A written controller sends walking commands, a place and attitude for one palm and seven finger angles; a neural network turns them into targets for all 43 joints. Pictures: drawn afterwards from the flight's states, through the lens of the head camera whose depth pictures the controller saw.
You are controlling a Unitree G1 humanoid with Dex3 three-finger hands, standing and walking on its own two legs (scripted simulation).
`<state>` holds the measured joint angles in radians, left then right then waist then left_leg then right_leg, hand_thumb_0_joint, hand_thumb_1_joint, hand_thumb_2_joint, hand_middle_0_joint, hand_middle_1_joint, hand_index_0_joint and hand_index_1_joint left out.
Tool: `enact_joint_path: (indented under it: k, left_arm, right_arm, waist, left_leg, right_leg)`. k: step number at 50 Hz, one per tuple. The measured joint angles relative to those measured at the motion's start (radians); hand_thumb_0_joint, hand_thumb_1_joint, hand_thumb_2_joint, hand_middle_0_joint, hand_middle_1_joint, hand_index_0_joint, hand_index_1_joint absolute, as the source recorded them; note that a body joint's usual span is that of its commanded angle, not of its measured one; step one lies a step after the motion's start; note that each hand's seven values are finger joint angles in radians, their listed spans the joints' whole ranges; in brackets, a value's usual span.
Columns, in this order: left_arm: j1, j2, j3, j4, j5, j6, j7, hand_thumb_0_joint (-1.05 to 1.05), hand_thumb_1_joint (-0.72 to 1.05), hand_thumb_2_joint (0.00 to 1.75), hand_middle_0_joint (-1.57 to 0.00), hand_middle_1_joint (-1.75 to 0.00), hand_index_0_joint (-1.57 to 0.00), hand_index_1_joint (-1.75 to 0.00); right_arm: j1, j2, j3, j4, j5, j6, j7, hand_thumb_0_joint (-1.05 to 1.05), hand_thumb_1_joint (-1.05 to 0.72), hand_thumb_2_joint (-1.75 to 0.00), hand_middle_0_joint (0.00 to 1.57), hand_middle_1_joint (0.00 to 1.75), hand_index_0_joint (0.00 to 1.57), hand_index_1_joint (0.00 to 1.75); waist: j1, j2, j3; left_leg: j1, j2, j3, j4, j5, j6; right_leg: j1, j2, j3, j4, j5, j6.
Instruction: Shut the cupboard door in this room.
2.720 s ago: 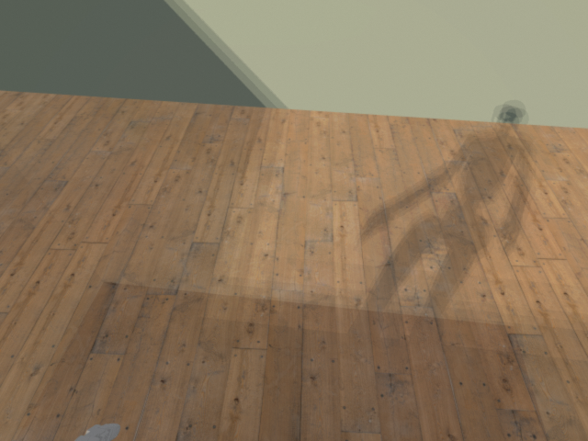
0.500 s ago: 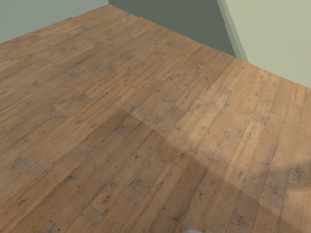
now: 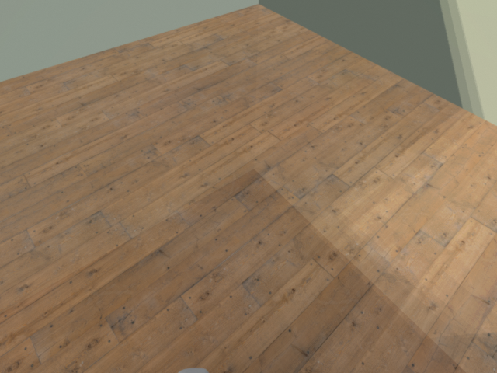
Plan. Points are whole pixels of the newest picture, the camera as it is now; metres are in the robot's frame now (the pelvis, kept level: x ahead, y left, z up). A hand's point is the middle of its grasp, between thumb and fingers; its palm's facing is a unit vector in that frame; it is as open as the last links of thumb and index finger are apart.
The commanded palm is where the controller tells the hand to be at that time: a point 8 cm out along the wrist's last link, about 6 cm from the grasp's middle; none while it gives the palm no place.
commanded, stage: turn or walk to find it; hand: left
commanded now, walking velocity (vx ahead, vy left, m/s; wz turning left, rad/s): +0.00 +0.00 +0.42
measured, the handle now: out of the picture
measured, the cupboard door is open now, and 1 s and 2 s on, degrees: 84 84 84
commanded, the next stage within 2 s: none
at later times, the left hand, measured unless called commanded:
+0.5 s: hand out of the picture +0.03 +0.21 -0.15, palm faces +0.22 -0.93 -0.29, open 7.4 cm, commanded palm none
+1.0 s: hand out of the picture -0.13 +0.23 -0.19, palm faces +0.46 -0.85 -0.24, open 7.4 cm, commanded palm none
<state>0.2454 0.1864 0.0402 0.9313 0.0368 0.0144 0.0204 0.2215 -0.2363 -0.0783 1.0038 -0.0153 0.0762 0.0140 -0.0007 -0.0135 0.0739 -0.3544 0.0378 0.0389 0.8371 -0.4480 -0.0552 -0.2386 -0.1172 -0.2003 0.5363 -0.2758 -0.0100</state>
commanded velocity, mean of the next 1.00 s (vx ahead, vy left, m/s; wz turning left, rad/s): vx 0.00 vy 0.00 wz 0.42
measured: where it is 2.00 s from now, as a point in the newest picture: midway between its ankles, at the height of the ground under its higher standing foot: outside the picture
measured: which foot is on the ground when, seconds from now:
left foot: up 0.00-0.06, down 0.08-0.46, up 0.48-0.86, down 0.88-1.00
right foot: down 0.00-0.08, up 0.10-0.44, down 0.46-0.88, up 0.90-1.00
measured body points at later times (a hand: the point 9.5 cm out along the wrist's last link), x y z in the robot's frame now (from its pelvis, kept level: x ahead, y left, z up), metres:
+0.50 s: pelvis -0.02 +0.00 -0.01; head +0.00 -0.02 +0.44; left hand +0.02 +0.26 -0.13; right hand +0.09 -0.23 -0.17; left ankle -0.02 +0.13 -0.73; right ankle +0.00 -0.11 -0.74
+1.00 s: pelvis -0.06 +0.02 -0.01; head -0.04 +0.06 +0.44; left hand -0.15 +0.27 -0.17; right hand +0.12 -0.17 -0.13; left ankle -0.10 +0.11 -0.74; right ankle -0.02 -0.11 -0.68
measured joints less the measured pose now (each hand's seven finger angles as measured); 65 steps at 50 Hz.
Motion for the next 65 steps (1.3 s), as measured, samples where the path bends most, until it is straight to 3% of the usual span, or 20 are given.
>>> enact_joint_path:
  k: [3, 4, 7, 11, 15, 20, 23, 24, 27, 30, 33, 41, 44, 46, 48, 52, 58, 65]
  left_arm:
    - [0.010, 0.020, 0.010, 0.015, -0.004, 0.007, -0.001, 0.00, 0.90, 0.90, -0.20, -0.30, -0.20, -0.30]
    - [0.017, 0.026, 0.014, 0.017, -0.008, 0.013, -0.002, 0.00, 0.90, 0.90, -0.20, -0.30, -0.20, -0.30]
    - [0.014, 0.060, 0.028, 0.040, -0.010, 0.047, 0.000, 0.00, 0.90, 0.90, -0.20, -0.30, -0.20, -0.30]
    - [-0.005, 0.070, 0.035, 0.054, -0.013, 0.056, -0.006, 0.01, 0.91, 0.90, -0.20, -0.30, -0.20, -0.30]
    - [-0.027, 0.060, 0.031, 0.034, -0.018, 0.047, -0.008, 0.01, 0.91, 0.90, -0.20, -0.30, -0.20, -0.30]
    - [-0.061, 0.035, 0.022, 0.002, -0.023, 0.035, -0.006, 0.01, 0.91, 0.90, -0.20, -0.30, -0.20, -0.30]
    - [-0.067, 0.022, 0.014, -0.020, -0.023, 0.015, -0.004, 0.00, 0.91, 0.90, -0.20, -0.30, -0.20, -0.30]
    - [-0.070, 0.011, 0.012, -0.023, -0.017, 0.006, -0.002, 0.00, 0.91, 0.90, -0.20, -0.30, -0.20, -0.30]
    - [-0.062, -0.009, 0.001, -0.035, -0.011, -0.003, -0.001, 0.00, 0.90, 0.90, -0.20, -0.30, -0.20, -0.30]
    - [-0.044, -0.021, -0.005, -0.033, -0.010, -0.002, 0.001, 0.00, 0.90, 0.90, -0.20, -0.30, -0.20, -0.30]
    - [-0.029, -0.024, -0.007, -0.022, -0.008, -0.001, 0.003, 0.00, 0.90, 0.90, -0.20, -0.30, -0.20, -0.30]
    - [0.001, 0.003, 0.002, 0.011, 0.001, -0.001, -0.002, 0.00, 0.90, 0.90, -0.20, -0.30, -0.20, -0.30]
    - [0.015, 0.025, 0.012, 0.025, -0.005, 0.009, -0.003, 0.00, 0.90, 0.90, -0.20, -0.30, -0.20, -0.30]
    - [0.016, 0.050, 0.024, 0.035, -0.011, 0.028, -0.003, 0.00, 0.90, 0.90, -0.20, -0.30, -0.20, -0.30]
    - [0.011, 0.065, 0.031, 0.050, -0.011, 0.052, 0.001, 0.00, 0.90, 0.90, -0.20, -0.30, -0.20, -0.30]
    - [-0.010, 0.074, 0.038, 0.058, -0.012, 0.055, -0.007, 0.01, 0.91, 0.90, -0.20, -0.30, -0.20, -0.30]
    - [-0.045, 0.061, 0.031, 0.029, -0.017, 0.045, -0.007, 0.01, 0.91, 0.90, -0.20, -0.30, -0.20, -0.30]
    - [-0.089, 0.024, 0.016, -0.012, -0.023, 0.028, -0.003, 0.00, 0.91, 0.90, -0.20, -0.30, -0.20, -0.30]
  right_arm:
    - [-0.017, 0.008, 0.010, -0.015, 0.003, -0.019, -0.002, 0.00, -0.91, -0.90, 0.20, 0.30, 0.20, 0.30]
    - [-0.020, 0.007, 0.012, -0.023, 0.001, -0.029, -0.002, 0.00, -0.91, -0.90, 0.20, 0.30, 0.20, 0.30]
    - [-0.045, 0.037, 0.021, -0.034, -0.004, -0.047, -0.007, 0.00, -0.91, -0.89, 0.20, 0.30, 0.20, 0.30]
    - [-0.050, 0.055, 0.034, -0.044, -0.006, -0.059, -0.022, 0.00, -0.91, -0.89, 0.20, 0.30, 0.20, 0.30]
    - [-0.049, 0.055, 0.036, -0.045, -0.007, -0.059, -0.023, 0.00, -0.91, -0.89, 0.21, 0.30, 0.21, 0.30]
    - [-0.041, 0.043, 0.028, -0.047, -0.011, -0.048, -0.019, 0.00, -0.91, -0.89, 0.21, 0.30, 0.21, 0.30]
    - [-0.028, 0.030, 0.018, -0.049, -0.007, -0.038, -0.015, 0.00, -0.91, -0.89, 0.21, 0.30, 0.21, 0.30]
    - [-0.027, 0.021, 0.012, -0.048, -0.003, -0.035, -0.013, 0.00, -0.91, -0.89, 0.21, 0.30, 0.21, 0.30]
    - [-0.018, 0.004, -0.004, -0.041, -0.006, -0.012, -0.009, 0.00, -0.91, -0.89, 0.21, 0.30, 0.21, 0.30]
    - [-0.015, -0.011, -0.014, -0.029, -0.009, -0.002, 0.001, 0.00, -0.91, -0.89, 0.20, 0.30, 0.20, 0.30]
    - [-0.009, -0.016, -0.016, -0.021, -0.009, 0.000, 0.005, 0.00, -0.91, -0.89, 0.20, 0.30, 0.20, 0.30]
    - [-0.032, -0.003, 0.002, -0.007, 0.002, -0.002, 0.001, 0.00, -0.91, -0.90, 0.20, 0.30, 0.20, 0.30]
    - [-0.042, 0.002, 0.013, -0.025, 0.004, -0.023, 0.001, 0.00, -0.91, -0.90, 0.20, 0.30, 0.20, 0.30]
    - [-0.054, 0.019, 0.016, -0.033, -0.001, -0.038, 0.000, 0.00, -0.91, -0.90, 0.20, 0.30, 0.20, 0.30]
    - [-0.058, 0.034, 0.024, -0.042, -0.004, -0.049, -0.007, 0.00, -0.91, -0.89, 0.20, 0.30, 0.20, 0.30]
    - [-0.053, 0.051, 0.037, -0.045, -0.005, -0.058, -0.021, 0.00, -0.91, -0.89, 0.20, 0.30, 0.20, 0.30]
    - [-0.038, 0.058, 0.038, -0.044, -0.005, -0.059, -0.022, 0.00, -0.91, -0.89, 0.21, 0.30, 0.21, 0.30]
    - [-0.014, 0.041, 0.021, -0.041, -0.010, -0.042, -0.016, 0.00, -0.91, -0.89, 0.21, 0.30, 0.21, 0.30]
  waist:
    - [0.005, -0.015, 0.002]
    - [0.004, -0.014, -0.004]
    - [0.014, -0.056, 0.002]
    - [0.008, -0.044, -0.006]
    - [0.002, -0.015, -0.012]
    - [-0.015, 0.018, -0.016]
    - [-0.018, 0.034, -0.024]
    - [-0.018, 0.052, -0.021]
    - [-0.019, 0.065, -0.018]
    - [-0.018, 0.065, -0.015]
    - [-0.020, 0.054, -0.012]
    - [0.009, 0.002, 0.009]
    - [0.009, -0.009, 0.006]
    - [0.015, -0.044, 0.010]
    - [0.018, -0.051, 0.007]
    - [0.013, -0.038, -0.004]
    - [-0.001, -0.008, -0.017]
    - [-0.030, 0.029, -0.022]
  left_leg:
    - [0.084, -0.003, 0.030, -0.205, 0.091, 0.013]
    - [0.100, -0.002, 0.026, -0.261, 0.154, 0.033]
    - [0.084, -0.026, 0.035, -0.227, 0.128, 0.071]
    - [0.103, -0.037, 0.006, -0.294, 0.161, 0.078]
    - [0.114, -0.047, -0.028, -0.344, 0.201, 0.081]
    - [0.096, -0.062, -0.073, -0.342, 0.218, 0.069]
    - [0.059, -0.076, -0.097, -0.294, 0.206, 0.051]
    - [0.038, -0.071, -0.107, -0.250, 0.177, 0.049]
    - [-0.059, -0.082, -0.098, 0.026, 0.019, 0.039]
    - [-0.122, -0.062, -0.074, 0.246, 0.052, 0.023]
    - [-0.124, -0.033, -0.058, 0.288, 0.073, 0.004]
    - [0.013, -0.001, 0.003, -0.025, -0.003, 0.000]
    - [0.098, -0.002, 0.030, -0.238, 0.115, 0.016]
    - [0.088, -0.026, 0.037, -0.232, 0.133, 0.055]
    - [0.085, -0.032, 0.033, -0.229, 0.123, 0.084]
    - [0.109, -0.045, 0.004, -0.312, 0.173, 0.097]
    - [0.121, -0.065, -0.042, -0.383, 0.229, 0.102]
    - [0.076, -0.087, -0.097, -0.349, 0.238, 0.081]
  right_leg:
    - [-0.029, -0.023, -0.025, 0.061, -0.027, 0.022]
    - [-0.050, -0.029, -0.032, 0.100, -0.044, 0.031]
    - [-0.143, -0.018, 0.062, 0.325, -0.213, 0.056]
    - [-0.208, 0.021, 0.125, 0.489, -0.181, 0.070]
    - [-0.189, 0.041, 0.149, 0.425, -0.176, 0.081]
    - [-0.115, 0.065, 0.161, 0.243, -0.164, 0.075]
    - [-0.032, 0.077, 0.151, 0.049, -0.051, 0.062]
    - [-0.029, 0.084, 0.138, 0.037, -0.026, 0.034]
    - [-0.020, 0.069, 0.100, 0.043, -0.027, -0.012]
    - [0.006, 0.057, 0.073, 0.001, -0.009, -0.017]
    - [0.021, 0.045, 0.046, -0.026, 0.005, -0.015]
    - [0.004, -0.006, -0.013, 0.001, -0.002, 0.007]
    - [-0.027, -0.028, -0.040, 0.069, -0.032, 0.032]
    - [-0.080, -0.043, 0.006, 0.187, -0.127, 0.050]
    - [-0.143, -0.016, 0.075, 0.347, -0.215, 0.059]
    - [-0.212, 0.017, 0.136, 0.515, -0.158, 0.073]
    - [-0.191, 0.037, 0.166, 0.435, -0.147, 0.090]
    - [-0.076, 0.077, 0.169, 0.155, -0.119, 0.073]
